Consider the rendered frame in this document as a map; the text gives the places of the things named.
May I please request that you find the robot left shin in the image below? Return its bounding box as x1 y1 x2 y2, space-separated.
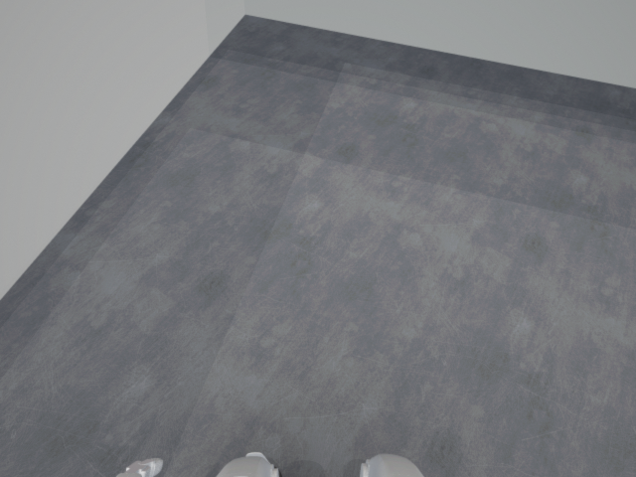
246 452 268 462

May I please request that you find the right robot thigh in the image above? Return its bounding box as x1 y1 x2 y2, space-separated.
360 454 423 477

